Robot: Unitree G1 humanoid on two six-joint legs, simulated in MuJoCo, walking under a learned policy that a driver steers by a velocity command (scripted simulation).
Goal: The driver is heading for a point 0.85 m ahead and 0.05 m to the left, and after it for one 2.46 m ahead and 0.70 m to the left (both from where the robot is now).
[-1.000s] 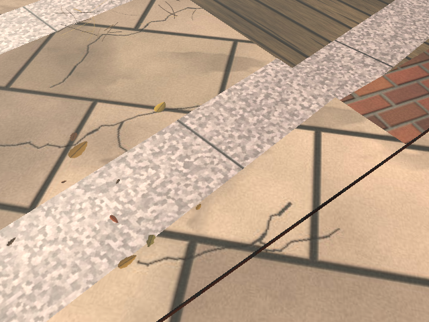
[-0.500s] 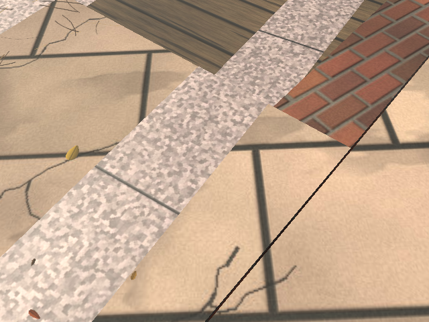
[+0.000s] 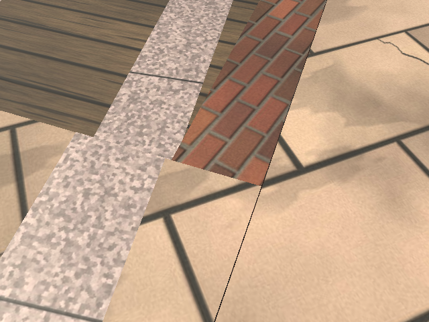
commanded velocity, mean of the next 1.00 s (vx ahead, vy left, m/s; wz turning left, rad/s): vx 0.50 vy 0.00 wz -0.12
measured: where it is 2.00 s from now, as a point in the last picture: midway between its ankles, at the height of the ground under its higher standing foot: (237, 216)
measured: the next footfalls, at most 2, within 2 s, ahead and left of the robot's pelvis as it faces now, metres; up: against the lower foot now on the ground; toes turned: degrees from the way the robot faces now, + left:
right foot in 0.18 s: +0.10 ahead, -0.14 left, -0.03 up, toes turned -8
left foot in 0.60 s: +0.53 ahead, -0.02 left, +0.00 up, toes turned -13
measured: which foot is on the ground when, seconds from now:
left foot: down 0.00-0.14, up 0.16-0.58, down 0.60-0.98, up 1.00-1.00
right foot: up 0.00-0.16, down 0.18-0.64, up 0.66-0.98, down 1.00-1.00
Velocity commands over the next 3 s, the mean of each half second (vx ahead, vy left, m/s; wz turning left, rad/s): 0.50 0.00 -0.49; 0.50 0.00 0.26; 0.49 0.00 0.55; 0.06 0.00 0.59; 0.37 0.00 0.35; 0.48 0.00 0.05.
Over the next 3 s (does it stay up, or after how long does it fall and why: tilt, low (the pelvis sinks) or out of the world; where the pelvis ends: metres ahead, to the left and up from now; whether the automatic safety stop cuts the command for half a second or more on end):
stays up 1.07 0.11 0.00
